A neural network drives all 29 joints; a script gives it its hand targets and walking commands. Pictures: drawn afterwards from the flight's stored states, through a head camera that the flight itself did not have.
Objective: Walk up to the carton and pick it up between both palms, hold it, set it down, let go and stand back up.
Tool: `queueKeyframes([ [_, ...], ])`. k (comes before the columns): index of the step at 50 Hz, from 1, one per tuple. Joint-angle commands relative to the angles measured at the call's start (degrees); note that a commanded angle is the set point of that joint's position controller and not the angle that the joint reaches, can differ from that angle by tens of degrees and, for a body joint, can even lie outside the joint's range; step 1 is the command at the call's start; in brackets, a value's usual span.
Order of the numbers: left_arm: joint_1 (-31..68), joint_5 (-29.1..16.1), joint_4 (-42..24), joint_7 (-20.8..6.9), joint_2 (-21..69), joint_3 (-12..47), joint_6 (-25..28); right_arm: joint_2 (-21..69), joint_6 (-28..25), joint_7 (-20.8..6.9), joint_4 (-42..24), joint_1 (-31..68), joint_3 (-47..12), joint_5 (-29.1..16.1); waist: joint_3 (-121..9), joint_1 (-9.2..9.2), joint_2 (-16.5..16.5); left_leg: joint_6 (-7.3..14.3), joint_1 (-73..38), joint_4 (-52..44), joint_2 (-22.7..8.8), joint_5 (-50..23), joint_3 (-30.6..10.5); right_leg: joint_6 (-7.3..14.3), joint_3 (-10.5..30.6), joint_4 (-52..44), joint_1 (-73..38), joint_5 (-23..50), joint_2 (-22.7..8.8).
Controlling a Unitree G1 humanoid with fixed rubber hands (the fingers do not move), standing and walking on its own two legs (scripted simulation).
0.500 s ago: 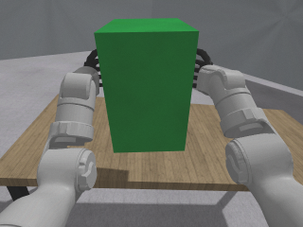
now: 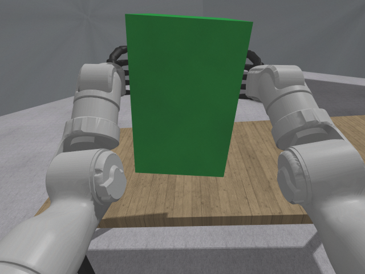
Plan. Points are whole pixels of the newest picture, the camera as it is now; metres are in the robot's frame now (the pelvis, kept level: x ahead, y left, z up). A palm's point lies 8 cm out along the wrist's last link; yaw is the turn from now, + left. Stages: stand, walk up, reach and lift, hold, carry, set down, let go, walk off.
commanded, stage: hold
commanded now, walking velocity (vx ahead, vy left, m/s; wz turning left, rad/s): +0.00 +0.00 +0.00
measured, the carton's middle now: (183, 89) +0.42 +0.01 +0.32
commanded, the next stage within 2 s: none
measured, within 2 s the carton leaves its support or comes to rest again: neither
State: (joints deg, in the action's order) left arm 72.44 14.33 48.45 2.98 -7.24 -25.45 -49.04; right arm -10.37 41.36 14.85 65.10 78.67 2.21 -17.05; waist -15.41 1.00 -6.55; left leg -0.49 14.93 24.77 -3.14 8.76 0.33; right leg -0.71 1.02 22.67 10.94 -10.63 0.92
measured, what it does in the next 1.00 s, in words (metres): stands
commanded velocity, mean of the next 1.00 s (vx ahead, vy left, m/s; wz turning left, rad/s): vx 0.00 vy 0.00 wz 0.00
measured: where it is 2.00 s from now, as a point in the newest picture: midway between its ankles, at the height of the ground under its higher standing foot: outside the picture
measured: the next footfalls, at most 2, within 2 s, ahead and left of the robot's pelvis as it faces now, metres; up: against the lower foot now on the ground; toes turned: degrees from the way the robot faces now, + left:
none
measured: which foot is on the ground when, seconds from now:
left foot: down 0.00-1.00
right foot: down 0.00-1.00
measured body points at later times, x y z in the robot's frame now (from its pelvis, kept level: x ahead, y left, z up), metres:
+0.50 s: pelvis +0.02 +0.00 +0.00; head -0.09 +0.04 +0.44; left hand +0.40 +0.15 +0.29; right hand +0.39 -0.13 +0.32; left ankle +0.05 +0.14 -0.74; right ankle +0.02 -0.13 -0.74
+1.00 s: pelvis +0.00 -0.01 +0.00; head -0.10 -0.03 +0.44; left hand +0.39 +0.15 +0.35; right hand +0.39 -0.13 +0.34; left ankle +0.05 +0.14 -0.74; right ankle +0.02 -0.13 -0.74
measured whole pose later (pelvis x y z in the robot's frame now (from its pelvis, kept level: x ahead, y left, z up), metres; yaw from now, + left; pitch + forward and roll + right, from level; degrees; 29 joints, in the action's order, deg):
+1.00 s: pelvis +0.00 -0.01 +0.00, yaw +0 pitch -1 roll -2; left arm 72.3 12.3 53.3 1.8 -9.0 -22.2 -46.5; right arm -9.9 41.9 16.1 66.7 79.2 2.3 -16.7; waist -14.9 0.2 -4.7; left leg -1.5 15.1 24.8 -3.8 8.9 -1.1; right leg -0.2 0.2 20.8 10.0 -10.0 1.9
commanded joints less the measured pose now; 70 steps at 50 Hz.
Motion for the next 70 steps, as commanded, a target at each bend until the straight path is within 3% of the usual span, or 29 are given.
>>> queueKeyframes([
  [1,45.1,-13.7,7.2,-12.0,26.4,9.3,7.2,35.3,-4.6,-7.6,-18.2,55.1,4.7,-6.3,-8.1,-3.78,18.4,2.0,-6.1,-1.1,5.4,5.2,0.2,-2.3,3.5,-13.2,3.9,-13.2,1.5],
  [3,49.0,-16.5,1.7,-11.5,29.8,13.4,8.8,33.9,-6.2,-7.3,-17.4,54.4,5.8,-6.0,-11.7,-6.72,12.6,0.5,-8.0,-1.7,4.7,2.3,-0.7,-1.8,1.6,-11.1,2.2,-6.0,2.4],
  [5,51.0,-17.6,-5.9,-10.1,32.8,15.4,10.4,36.7,-7.3,-6.8,-22.0,56.4,0.9,-10.1,-18.6,-5.61,9.0,-0.7,-11.0,-0.6,4.4,-7.5,-1.4,-2.5,1.3,-8.2,-3.1,9.4,3.8],
  [6,52.0,-18.2,-5.9,-10.6,32.4,16.2,10.3,34.2,-7.4,-6.0,-21.9,55.3,3.7,-9.4,-17.5,-8.77,7.1,-0.9,-9.9,-0.8,4.7,-5.5,-1.6,-2.3,1.9,-9.1,-4.5,9.6,3.1],
  [7,52.9,-18.1,-6.9,-9.9,32.8,16.4,9.9,36.0,-7.8,-6.0,-24.8,58.5,-0.3,-11.5,-20.4,-5.99,6.3,-0.4,-10.8,-0.2,4.8,-9.7,-1.8,-2.7,1.4,-8.5,-4.6,10.5,3.2],
  [9,53.4,-20.0,-15.0,-9.9,32.7,18.7,10.0,36.9,-7.5,-5.7,-27.1,53.0,-1.3,-13.4,-22.8,-8.69,4.5,-0.9,-12.0,0.3,5.5,-10.8,-2.1,-3.5,2.0,-8.2,-5.4,12.8,2.3],
  [12,46.9,-19.6,-24.3,-8.4,38.3,24.4,8.0,36.3,-8.2,-5.4,-33.5,48.5,-7.0,-18.7,-29.0,-6.66,-4.1,-3.9,-16.4,0.2,5.2,-21.7,-3.1,-2.9,1.3,-5.1,-9.9,21.1,3.8],
  [13,46.0,-19.2,-25.0,-8.7,38.5,24.5,7.2,34.4,-7.2,-4.9,-29.8,42.6,-5.7,-18.7,-25.0,-9.3,-5.7,-4.9,-16.7,0.6,5.4,-23.3,-3.6,-2.6,1.5,-5.1,-9.9,23.4,3.6],
  [15,44.8,-18.4,-29.9,-8.5,40.4,27.3,5.7,31.1,-6.3,-5.4,-29.4,39.9,-6.0,-19.8,-23.9,-9.18,-9.5,-7.0,-19.3,-0.2,4.8,-25.9,-3.7,-1.4,0.8,-4.9,-7.4,21.3,4.7],
  [18,41.5,-16.4,-30.1,-8.6,37.0,26.7,3.1,29.6,-4.6,-5.8,-28.2,37.6,-5.2,-19.0,-14.9,-9.74,-8.2,-7.1,-13.7,-3.7,4.2,-16.4,-2.9,-1.4,0.3,-5.7,-6.8,12.5,4.7],
  [20,42.0,-18.1,-37.9,-8.4,39.4,30.9,2.8,31.3,-5.1,-6.6,-32.9,38.1,-7.9,-20.3,-20.6,-10.02,-8.7,-7.6,-15.9,-3.5,3.9,-21.8,-3.1,-1.6,-0.8,-4.1,-11.0,18.1,5.5],
  [27,48.8,-18.2,-37.8,-5.9,40.6,31.2,1.8,34.5,-4.6,-9.0,-34.0,45.6,-9.0,-20.7,-17.9,-6.93,-7.2,-7.1,-15.0,-4.3,3.4,-14.7,-3.6,-1.0,-1.3,-5.1,-4.1,9.2,5.9],
  [28,47.8,-18.3,-36.9,-5.8,38.0,29.1,2.0,37.4,-4.2,-8.9,-35.5,46.6,-10.7,-21.0,-20.8,-4.95,-2.4,-5.0,-14.9,-3.6,3.8,-13.8,-3.4,-1.8,-0.7,-5.4,-6.0,9.5,5.8],
  [34,45.2,-16.4,-23.5,-5.5,35.0,23.3,2.5,39.9,-3.7,-9.2,-33.9,51.0,-10.2,-17.8,-17.3,-0.72,6.4,-1.1,-10.4,-4.8,4.3,-3.4,-2.8,-1.8,0.5,-7.7,-0.5,0.8,5.1],
  [37,44.1,-15.0,-17.2,-7.0,31.6,17.9,3.0,38.2,-2.2,-9.0,-24.5,44.8,-5.1,-15.2,-10.6,-2.12,9.7,-0.4,-9.2,-4.2,5.0,-0.4,-2.4,-1.9,1.5,-9.7,3.1,-4.5,4.1],
  [40,39.0,-9.6,-6.9,-9.2,26.0,11.0,3.2,37.0,-2.5,-8.5,-23.1,49.3,-3.4,-11.7,-6.7,0.74,18.3,2.4,-9.5,-2.9,5.7,1.4,-0.7,-2.2,2.1,-11.8,3.7,-10.9,3.4],
  [44,46.7,-11.9,-0.1,-11.0,25.8,12.1,5.0,34.6,-3.2,-7.9,-17.9,54.7,2.1,-9.5,-7.0,-2.46,15.5,1.6,-6.6,-2.5,5.8,6.3,-0.2,-1.5,2.3,-13.1,6.5,-17.5,2.6],
  [46,44.1,-14.0,-1.3,-10.4,27.3,10.7,7.0,38.3,-5.2,-7.9,-22.8,56.2,-0.9,-10.3,-11.1,0.38,17.9,2.3,-8.2,-2.0,5.0,0.1,0.3,-2.9,1.9,-11.6,2.4,-6.3,3.3],
  [47,44.2,-14.1,-1.5,-10.4,26.9,11.2,7.3,37.1,-4.9,-7.1,-20.1,52.5,0.0,-10.5,-11.4,-2.27,14.9,1.7,-8.6,-0.7,5.4,-2.2,0.2,-3.0,3.2,-11.7,0.8,-1.3,2.3],
  [48,46.3,-13.4,-2.3,-10.5,26.0,9.2,7.9,39.8,-5.4,-6.8,-23.9,57.7,-2.9,-11.9,-13.6,0.5,17.2,2.3,-6.8,-0.4,5.8,-2.9,0.4,-3.8,3.5,-11.6,-2.1,0.2,1.9],
  [52,45.9,-17.8,-15.3,-10.1,32.4,19.0,8.1,36.9,-6.3,-4.6,-28.3,47.9,-2.8,-14.8,-20.7,-7.41,5.4,-1.4,-12.7,0.0,5.2,-13.7,-1.8,-3.7,2.5,-8.0,-8.5,20.8,2.5],
  [57,46.2,-21.9,-25.1,-9.9,38.1,28.6,6.3,33.8,-5.0,-4.1,-30.9,41.6,-2.6,-15.7,-19.9,-13.06,-2.3,-5.0,-14.5,-2.0,4.2,-13.9,-3.0,-2.2,1.0,-7.4,-6.3,16.2,4.2],
  [58,45.1,-19.4,-23.7,-9.9,37.2,25.9,5.3,33.7,-4.7,-4.7,-28.9,42.5,-4.1,-16.2,-16.8,-9.94,-2.4,-4.5,-12.6,-3.3,4.4,-13.6,-3.0,-2.1,0.6,-7.0,-7.1,13.9,4.2],
  [62,43.0,-16.6,-33.1,-9.5,38.1,26.5,3.0,30.3,-3.6,-5.3,-28.6,37.6,-5.6,-19.1,-17.6,-9.28,-9.3,-7.1,-14.3,-2.8,4.2,-21.2,-3.5,-1.2,1.0,-4.8,-9.1,18.2,4.5],
  [63,40.1,-16.6,-32.2,-9.9,38.8,26.9,2.4,28.8,-3.3,-5.2,-28.2,34.1,-3.9,-19.1,-14.7,-11.57,-9.6,-7.4,-14.4,-2.9,4.1,-20.8,-3.9,-1.2,1.3,-5.6,-9.3,18.2,4.4],
  [65,42.8,-17.1,-33.2,-9.3,38.5,26.9,2.5,33.3,-4.9,-6.2,-37.3,45.9,-7.6,-20.7,-20.1,-6.9,-6.5,-5.2,-13.6,-2.7,4.8,-18.4,-3.4,-2.1,0.7,-5.2,-9.3,14.4,4.5],
  [66,42.1,-17.4,-35.1,-9.1,38.7,29.9,2.4,31.5,-4.6,-6.4,-34.7,40.5,-6.0,-19.5,-20.5,-9.84,-9.6,-6.6,-14.9,-2.9,4.7,-17.7,-3.1,-1.5,0.3,-4.7,-8.8,14.8,4.4],
  [67,47.0,-17.5,-39.0,-8.1,40.9,30.9,2.5,33.7,-5.3,-7.4,-35.8,46.0,-8.4,-21.3,-22.3,-6.83,-10.7,-7.6,-16.2,-3.1,4.2,-20.6,-3.0,-1.5,-0.7,-4.2,-8.4,13.8,5.3],
  [70,47.4,-18.8,-38.5,-7.0,41.2,32.7,2.6,33.8,-4.9,-8.2,-33.6,40.9,-7.3,-20.4,-20.7,-9.7,-10.0,-7.6,-16.7,-3.0,4.2,-15.3,-3.8,-1.3,-0.6,-4.7,-5.1,10.7,5.3],
])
